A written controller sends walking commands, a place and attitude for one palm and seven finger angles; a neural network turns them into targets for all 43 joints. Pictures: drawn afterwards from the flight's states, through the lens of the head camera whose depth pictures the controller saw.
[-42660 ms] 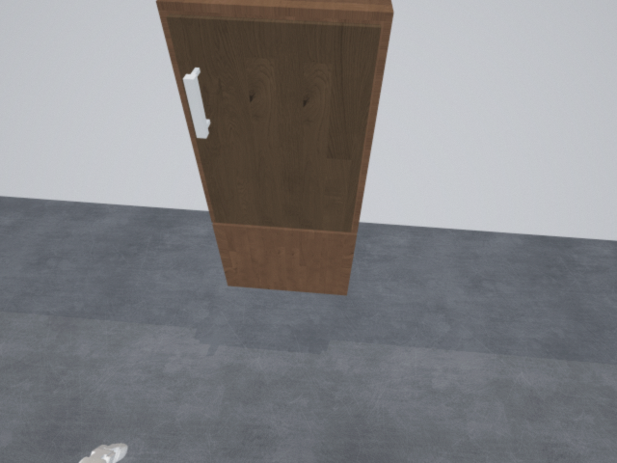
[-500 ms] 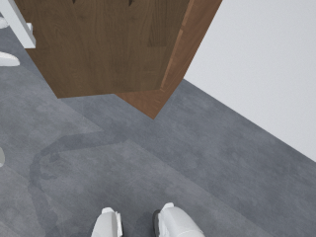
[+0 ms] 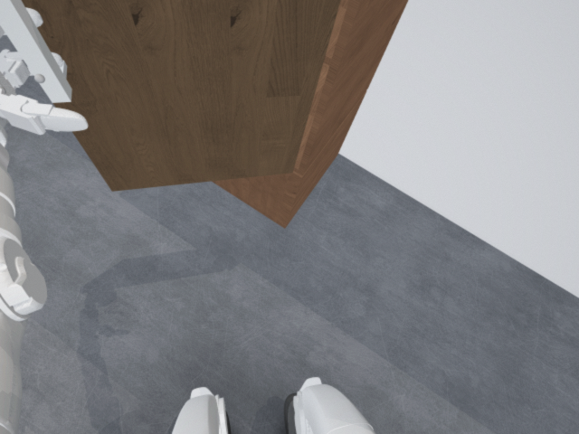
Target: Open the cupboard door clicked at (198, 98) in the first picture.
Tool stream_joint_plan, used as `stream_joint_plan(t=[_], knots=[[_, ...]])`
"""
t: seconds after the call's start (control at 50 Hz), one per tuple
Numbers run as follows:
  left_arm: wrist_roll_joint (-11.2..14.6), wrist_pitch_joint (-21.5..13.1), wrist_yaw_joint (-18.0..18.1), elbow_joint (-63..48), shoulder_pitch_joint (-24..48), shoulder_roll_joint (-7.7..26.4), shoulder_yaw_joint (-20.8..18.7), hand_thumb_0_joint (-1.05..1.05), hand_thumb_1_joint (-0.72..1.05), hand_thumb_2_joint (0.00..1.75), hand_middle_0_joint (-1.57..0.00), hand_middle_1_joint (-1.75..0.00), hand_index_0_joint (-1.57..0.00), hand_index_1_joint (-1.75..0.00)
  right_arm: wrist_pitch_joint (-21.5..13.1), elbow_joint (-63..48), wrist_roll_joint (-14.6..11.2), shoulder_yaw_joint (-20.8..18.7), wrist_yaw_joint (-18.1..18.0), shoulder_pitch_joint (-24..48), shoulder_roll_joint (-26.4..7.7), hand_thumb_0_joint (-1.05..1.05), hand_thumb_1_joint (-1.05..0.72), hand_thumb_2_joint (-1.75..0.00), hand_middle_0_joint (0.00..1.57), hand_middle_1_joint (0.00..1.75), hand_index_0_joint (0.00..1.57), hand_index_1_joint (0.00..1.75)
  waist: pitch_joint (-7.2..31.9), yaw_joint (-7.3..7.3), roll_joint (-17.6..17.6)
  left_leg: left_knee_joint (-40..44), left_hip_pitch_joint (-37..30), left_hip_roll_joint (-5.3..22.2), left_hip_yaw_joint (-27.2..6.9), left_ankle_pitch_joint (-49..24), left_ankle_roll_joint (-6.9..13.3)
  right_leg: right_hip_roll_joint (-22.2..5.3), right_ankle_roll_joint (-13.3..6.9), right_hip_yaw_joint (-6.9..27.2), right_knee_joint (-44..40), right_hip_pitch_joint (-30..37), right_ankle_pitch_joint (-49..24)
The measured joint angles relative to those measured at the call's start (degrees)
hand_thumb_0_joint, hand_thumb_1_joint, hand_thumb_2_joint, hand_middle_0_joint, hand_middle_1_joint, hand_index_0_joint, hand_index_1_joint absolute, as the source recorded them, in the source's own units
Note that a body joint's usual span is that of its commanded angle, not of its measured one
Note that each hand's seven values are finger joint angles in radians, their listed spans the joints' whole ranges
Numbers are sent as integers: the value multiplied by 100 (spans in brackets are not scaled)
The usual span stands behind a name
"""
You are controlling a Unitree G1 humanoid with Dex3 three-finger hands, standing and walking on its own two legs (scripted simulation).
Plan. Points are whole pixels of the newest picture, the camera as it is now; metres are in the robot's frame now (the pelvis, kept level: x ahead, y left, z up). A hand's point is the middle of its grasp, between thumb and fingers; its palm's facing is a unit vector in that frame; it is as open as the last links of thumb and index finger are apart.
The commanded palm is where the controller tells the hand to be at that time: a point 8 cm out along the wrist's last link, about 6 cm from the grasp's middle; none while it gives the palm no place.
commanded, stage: slide the fingers in behind the handle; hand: left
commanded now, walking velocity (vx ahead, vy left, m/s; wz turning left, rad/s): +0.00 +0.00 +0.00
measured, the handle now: (36, 39) +0.61 +0.24 +0.10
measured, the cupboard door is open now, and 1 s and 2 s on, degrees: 44 45 48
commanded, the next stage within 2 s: close the thumb around the handle in 0.78 s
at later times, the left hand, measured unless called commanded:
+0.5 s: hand (55, 73) +0.55 +0.22 +0.10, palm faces +0.06 -1.00 +0.00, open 14.0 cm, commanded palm +0.53 +0.26 +0.09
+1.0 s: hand (48, 78) +0.54 +0.22 +0.10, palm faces +0.06 -1.00 +0.01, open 13.7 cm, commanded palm +0.52 +0.26 +0.09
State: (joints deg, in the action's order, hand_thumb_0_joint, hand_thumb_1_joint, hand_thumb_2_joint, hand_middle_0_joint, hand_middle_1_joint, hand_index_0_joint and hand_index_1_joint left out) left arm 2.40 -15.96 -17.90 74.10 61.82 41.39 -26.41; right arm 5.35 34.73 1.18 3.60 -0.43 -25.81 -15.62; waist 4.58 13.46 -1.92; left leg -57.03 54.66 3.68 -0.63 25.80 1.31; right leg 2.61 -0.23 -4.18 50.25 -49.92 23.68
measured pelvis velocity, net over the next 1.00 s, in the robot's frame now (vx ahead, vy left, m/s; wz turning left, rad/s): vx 0.01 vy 0.00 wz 0.00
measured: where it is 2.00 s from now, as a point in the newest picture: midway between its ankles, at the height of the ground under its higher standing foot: outside the picture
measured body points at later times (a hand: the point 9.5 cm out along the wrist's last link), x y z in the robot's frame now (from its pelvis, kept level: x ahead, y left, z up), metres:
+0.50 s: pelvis +0.00 -0.01 +0.00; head +0.16 +0.02 +0.42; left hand +0.54 +0.27 +0.10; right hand -0.05 -0.27 -0.09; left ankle +0.00 +0.10 -0.68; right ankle -0.01 -0.13 -0.68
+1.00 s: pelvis +0.01 +0.00 +0.00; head +0.14 +0.02 +0.43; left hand +0.53 +0.28 +0.11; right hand -0.03 -0.26 -0.10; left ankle +0.00 +0.10 -0.68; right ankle -0.01 -0.13 -0.68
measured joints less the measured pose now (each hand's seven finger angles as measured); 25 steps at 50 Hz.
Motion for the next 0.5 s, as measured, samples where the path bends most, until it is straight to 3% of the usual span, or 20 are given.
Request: stream_joint_plan(t=[0.12, 0.24, 0.5], knots=[[-47, -151, 117, 2, 56, 8, -58, -1, -50, 30, -29, -120, -30, -120, -64, 9, 19, -10, 4, 31, -20, 0, -90, -90, 20, 30, 21, 30, -37, 40, 10, -24, 68, 28, 21, -17, -33, 23, -34, 23, 81, -110, 1], [-94, -65, 104, 126, 131, 144, -136, -1, -49, 30, -30, -120, -30, -120, -77, -7, -10, 10, -16, 19, -21, 0, -90, -90, 20, 30, 21, 30, -69, 89, 16, -27, 112, 63, 18, -25, -62, 58, -67, 23, 101, -170, -5], [28, -20, 93, -21, 15, 3, -66, -1, -50, 30, -29, -120, -30, -120, -79, 64, -14, -31, -2, -55, 1, 0, -90, -90, 20, 30, 21, 30, 2, 28, 4, 60, 10, 66, -6, -15, -88, 70, -88, 5, 5, -58, 8]])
